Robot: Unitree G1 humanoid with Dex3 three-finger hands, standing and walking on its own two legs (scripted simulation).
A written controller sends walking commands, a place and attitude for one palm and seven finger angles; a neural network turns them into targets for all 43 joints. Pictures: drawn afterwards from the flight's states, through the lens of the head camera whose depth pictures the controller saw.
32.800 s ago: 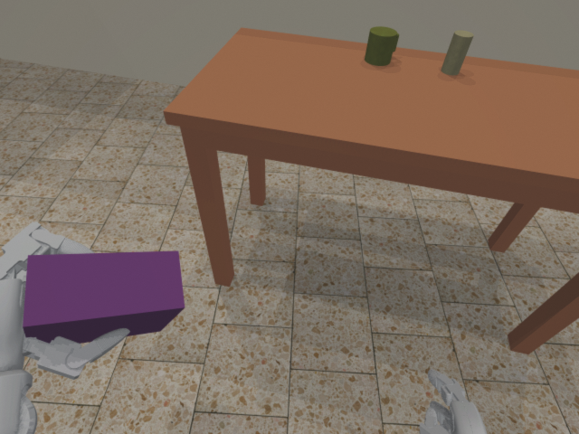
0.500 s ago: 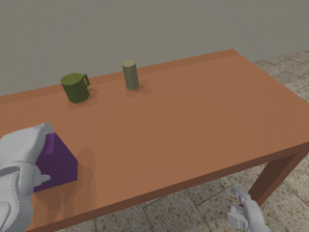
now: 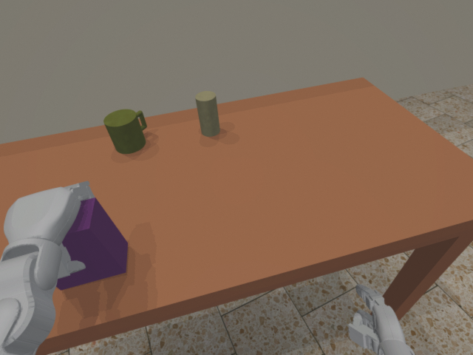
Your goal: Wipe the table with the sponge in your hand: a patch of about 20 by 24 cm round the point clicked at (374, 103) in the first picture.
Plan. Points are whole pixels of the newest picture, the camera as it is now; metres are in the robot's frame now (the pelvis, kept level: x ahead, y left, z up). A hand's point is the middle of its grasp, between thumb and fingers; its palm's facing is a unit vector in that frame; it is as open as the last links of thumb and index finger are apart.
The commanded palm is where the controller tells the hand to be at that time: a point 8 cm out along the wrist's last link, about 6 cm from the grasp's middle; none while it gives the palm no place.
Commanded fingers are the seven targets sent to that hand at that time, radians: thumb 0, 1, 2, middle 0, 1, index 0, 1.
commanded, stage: lift the sponge slowly off the table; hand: left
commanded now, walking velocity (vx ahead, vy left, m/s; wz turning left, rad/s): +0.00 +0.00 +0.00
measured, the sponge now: (84, 252) +0.23 +0.31 +0.07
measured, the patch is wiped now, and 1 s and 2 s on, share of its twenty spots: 1.00 1.00 1.00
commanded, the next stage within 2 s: bring the sponge back beside the body in 1.44 s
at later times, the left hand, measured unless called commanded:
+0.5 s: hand (65, 216) +0.23 +0.30 +0.16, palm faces +0.09 -0.04 -1.00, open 10.4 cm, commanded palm +0.20 +0.30 +0.23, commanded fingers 0.00 0.10 1.30 -1.20 -1.60 -1.20 -1.60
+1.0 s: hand (56, 196) +0.24 +0.30 +0.19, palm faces +0.13 -0.02 -0.99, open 10.4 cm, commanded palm +0.20 +0.30 +0.27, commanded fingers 0.00 0.10 1.30 -1.20 -1.60 -1.20 -1.60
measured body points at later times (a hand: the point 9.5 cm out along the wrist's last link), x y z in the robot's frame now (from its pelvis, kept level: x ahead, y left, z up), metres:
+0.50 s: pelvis -0.02 -0.01 +0.00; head -0.04 -0.05 +0.45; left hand +0.22 +0.30 +0.21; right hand +0.23 -0.21 -0.08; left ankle -0.01 +0.12 -0.74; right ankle +0.00 -0.12 -0.74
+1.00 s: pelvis -0.02 -0.01 +0.00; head -0.04 -0.06 +0.45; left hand +0.23 +0.30 +0.25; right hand +0.23 -0.21 -0.07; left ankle -0.01 +0.12 -0.74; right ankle +0.00 -0.12 -0.74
